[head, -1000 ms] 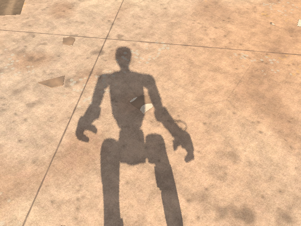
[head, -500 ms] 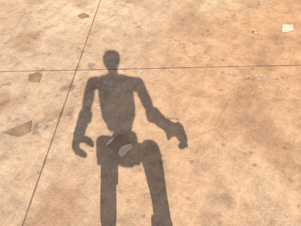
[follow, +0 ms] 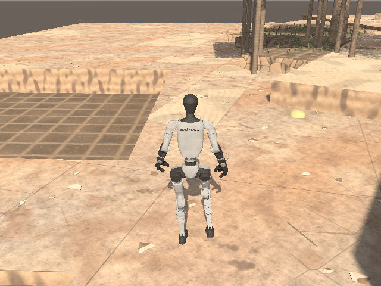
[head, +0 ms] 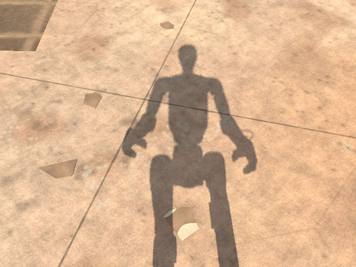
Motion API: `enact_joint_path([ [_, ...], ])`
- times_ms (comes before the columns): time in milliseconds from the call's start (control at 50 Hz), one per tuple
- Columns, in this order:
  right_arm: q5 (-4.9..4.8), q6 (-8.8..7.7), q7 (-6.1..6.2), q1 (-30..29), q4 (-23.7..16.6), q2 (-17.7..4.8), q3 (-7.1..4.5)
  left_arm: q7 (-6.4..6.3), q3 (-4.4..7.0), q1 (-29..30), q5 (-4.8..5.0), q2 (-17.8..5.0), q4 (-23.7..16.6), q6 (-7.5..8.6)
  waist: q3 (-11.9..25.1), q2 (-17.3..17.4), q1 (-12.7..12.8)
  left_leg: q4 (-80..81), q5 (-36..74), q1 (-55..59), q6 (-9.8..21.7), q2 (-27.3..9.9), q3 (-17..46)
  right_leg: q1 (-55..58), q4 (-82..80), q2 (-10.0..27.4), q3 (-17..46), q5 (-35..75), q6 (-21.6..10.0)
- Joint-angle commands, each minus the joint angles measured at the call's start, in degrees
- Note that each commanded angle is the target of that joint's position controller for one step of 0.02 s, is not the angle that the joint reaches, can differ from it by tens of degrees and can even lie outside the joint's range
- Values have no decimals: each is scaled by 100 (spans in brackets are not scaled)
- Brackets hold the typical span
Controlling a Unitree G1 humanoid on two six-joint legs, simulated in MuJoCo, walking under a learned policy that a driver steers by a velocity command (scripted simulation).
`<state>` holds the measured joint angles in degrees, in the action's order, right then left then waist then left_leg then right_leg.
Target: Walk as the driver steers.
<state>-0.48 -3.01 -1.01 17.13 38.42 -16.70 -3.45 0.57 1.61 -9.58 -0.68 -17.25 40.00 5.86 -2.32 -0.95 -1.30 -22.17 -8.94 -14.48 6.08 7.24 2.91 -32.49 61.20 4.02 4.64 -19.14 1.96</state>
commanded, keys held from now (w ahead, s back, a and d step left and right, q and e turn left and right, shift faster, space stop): w+q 0.24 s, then w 0.38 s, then w+e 0.38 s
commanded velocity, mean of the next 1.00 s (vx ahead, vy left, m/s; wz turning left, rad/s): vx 0.50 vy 0.00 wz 0.15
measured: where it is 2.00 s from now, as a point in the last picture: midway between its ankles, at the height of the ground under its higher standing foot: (185, 129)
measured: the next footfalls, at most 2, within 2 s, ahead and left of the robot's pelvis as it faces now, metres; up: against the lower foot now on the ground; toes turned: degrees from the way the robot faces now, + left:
right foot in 0.24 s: +0.32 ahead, -0.15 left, +0.00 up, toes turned +13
left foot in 0.74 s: +0.52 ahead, +0.16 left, +0.00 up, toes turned +13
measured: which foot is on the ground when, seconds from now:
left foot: down 0.00-0.24, up 0.26-0.72, down 0.74-1.00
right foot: up 0.00-0.22, down 0.24-0.76, up 0.78-1.00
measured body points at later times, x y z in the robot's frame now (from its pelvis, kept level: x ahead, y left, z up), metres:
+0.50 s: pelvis +0.27 -0.05 +0.00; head +0.29 -0.06 +0.45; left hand +0.25 +0.23 -0.11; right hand +0.49 -0.27 -0.09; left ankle +0.29 +0.11 -0.67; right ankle +0.28 -0.16 -0.74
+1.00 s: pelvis +0.51 +0.06 +0.00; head +0.53 +0.07 +0.45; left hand +0.60 +0.36 -0.11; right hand +0.61 -0.21 -0.11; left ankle +0.48 +0.16 -0.74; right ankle +0.61 -0.09 -0.66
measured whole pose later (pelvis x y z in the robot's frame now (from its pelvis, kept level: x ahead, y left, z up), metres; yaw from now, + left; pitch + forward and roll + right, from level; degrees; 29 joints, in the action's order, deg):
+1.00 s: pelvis +0.51 +0.06 +0.00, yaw +6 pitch +0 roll +2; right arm 1.0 -5.5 -0.7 17.6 44.8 -15.1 -3.8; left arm 0.1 4.0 -12.8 1.5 -18.3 44.9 1.6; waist -1.3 -3.0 -1.9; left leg -16.5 -10.9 -6.0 2.4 1.5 -8.2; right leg -37.8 59.2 5.5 4.0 -9.5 1.0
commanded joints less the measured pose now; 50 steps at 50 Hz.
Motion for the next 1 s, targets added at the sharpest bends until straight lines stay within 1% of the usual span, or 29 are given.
enact_joint_path([
  [20,-30,-76,122,-260,-422,-948,-261,-51,79,17,-43,-379,-355,-40,234,313,170,938,1591,-198,1094,-1347,1245,-14,-1051,2,-208,705,298],
  [80,-67,3,184,2,-298,-1024,-289,-18,28,682,-2,-275,-472,-11,268,503,-158,781,903,-432,736,-1062,1058,549,-2383,-302,-268,2091,337],
  [140,-111,58,190,256,-180,-1009,-295,23,103,958,95,-452,-566,44,342,624,-255,461,301,-54,579,-1225,1526,741,-2976,-421,-57,2230,256],
  [200,-97,87,202,192,-180,-940,-293,44,246,727,131,-691,-528,119,374,825,-29,-66,1,329,417,-1426,2074,1087,-3256,-394,61,1647,-5],
  [220,-84,96,197,123,-204,-830,-263,31,309,366,127,-748,-429,143,452,849,185,-363,9,275,302,-1319,2079,1560,-3443,-383,-13,1565,-147],
  [240,-54,80,180,136,-243,-577,-175,-7,394,-170,65,-912,-354,171,823,722,451,-1142,-9,32,108,-1048,1846,2469,-3500,-57,193,1404,-381],
  [260,63,63,171,348,-304,-149,-23,-45,467,-998,-2,-1211,-271,169,1617,-151,666,-2821,-1226,-584,-138,-611,1199,3799,-3539,998,1275,998,-732],
  [280,-156,3,164,1062,-480,-66,27,29,577,-1339,-42,-1625,-1,87,1904,-2149,273,-4454,-2662,-2500,-397,-142,648,4921,-4333,1974,4174,-808,-1633],
  [300,-201,11,193,958,-227,-643,-79,68,459,-1132,71,-1021,-112,84,1346,-1189,443,-5079,-2249,-3008,-485,-513,881,4559,-4608,1838,4250,-1920,-1542],
  [320,-145,31,186,366,-282,-853,-141,52,377,-921,89,-730,-125,54,734,-696,553,-5181,-1717,-3106,-496,-664,733,3987,-4586,1590,3269,-1486,-1328],
  [340,-66,39,197,37,-333,-792,-132,55,326,-700,34,-630,-149,31,481,-305,492,-5048,-1364,-2916,-511,-820,588,3437,-4600,1324,2561,-648,-1245],
  [360,-13,12,182,-194,-408,-705,-131,50,291,-581,12,-524,-92,13,232,-272,434,-4748,-1122,-2860,-513,-946,583,3061,-4682,1126,2093,23,-1282],
  [380,-32,-1,146,-197,-430,-602,-120,33,258,-538,-18,-458,-57,22,190,-421,317,-4518,-967,-2607,-501,-1074,537,2799,-4784,965,1717,471,-1254],
  [420,-44,0,104,-147,-397,-415,-73,27,247,-595,34,-411,58,53,244,-554,239,-4107,-897,-2430,-536,-1133,346,2678,-4944,846,1309,1037,-1353],
  [480,24,-27,78,-578,-528,-233,27,8,312,-707,107,-668,219,47,135,-393,302,-3148,-469,-2543,-633,-1256,133,2663,-5181,906,923,1653,-1509],
  [520,21,-75,39,-896,-575,-145,84,-2,330,-771,129,-775,308,7,104,-355,411,-2408,104,-2372,-657,-1259,12,2647,-5246,822,586,1869,-1451],
  [580,-28,-129,-23,-1391,-652,-132,108,-3,333,-998,183,-877,475,-53,27,-363,589,-1523,753,-1937,-673,-1116,-182,2611,-5216,726,223,2010,-1327],
  [660,-73,-187,-104,-1843,-843,-254,62,-6,339,-1330,252,-941,711,-167,-123,-390,610,-914,605,-1662,-499,-975,-184,2956,-4973,978,394,2203,-1211],
  [700,-54,-231,-110,-1472,-763,-431,-29,-37,373,-1243,261,-1069,741,-237,38,-417,273,-559,439,-942,-349,-832,-253,3012,-4515,984,429,2845,-1079],
  [720,-20,-234,-70,-860,-569,-623,-144,-49,354,-1188,259,-1038,730,-248,406,-325,-69,-363,491,34,-222,-725,-342,2832,-3833,756,250,3490,-946],
  [740,42,-221,-3,9,-375,-921,-278,-47,267,-1137,186,-823,655,-225,1056,-176,-486,-523,581,1472,-13,-1127,-18,2151,-2661,451,35,3138,-743],
  [760,186,-165,73,786,-313,-1488,-407,-35,75,-1467,76,-211,445,-145,2048,1026,-584,-569,290,3662,616,-2684,1949,180,-481,-280,-411,907,-328],
  [780,144,-117,57,935,-233,-1259,-350,-40,60,-1658,194,-252,478,-70,2508,1684,-562,206,-701,3776,1040,-3227,3588,-706,668,-547,85,-1433,-252],
  [800,81,-121,46,636,-206,-894,-232,-35,231,-1298,328,-784,446,-62,1590,1113,-553,408,-1218,3051,828,-3002,3014,-1144,1121,-237,282,-1128,-276],
  [820,42,-134,41,279,-203,-687,-162,-35,250,-965,344,-789,354,-77,997,961,-406,565,-1161,2344,662,-2767,2253,-1198,1055,-2,130,-641,-299],
  [840,52,-165,17,-79,-174,-502,-104,-50,258,-816,282,-708,342,-120,595,765,-225,805,-823,1671,573,-2517,1716,-1029,819,154,67,-253,-264],
  [860,81,-220,-1,-328,-151,-356,-70,-66,289,-853,230,-636,372,-195,376,843,-39,1018,-434,1174,492,-2329,1257,-749,595,297,112,47,-236],
  [900,121,-322,-10,-554,-51,-322,-101,-62,261,-1024,240,-364,438,-336,231,788,173,1337,201,622,491,-2222,666,-338,493,354,100,391,-156],
  [1000,152,-388,80,-473,257,-539,-203,-15,252,-474,195,-212,190,-405,-12,438,165,1529,1157,726,486,-2165,-387,-701,-620,341,181,1607,-72],
])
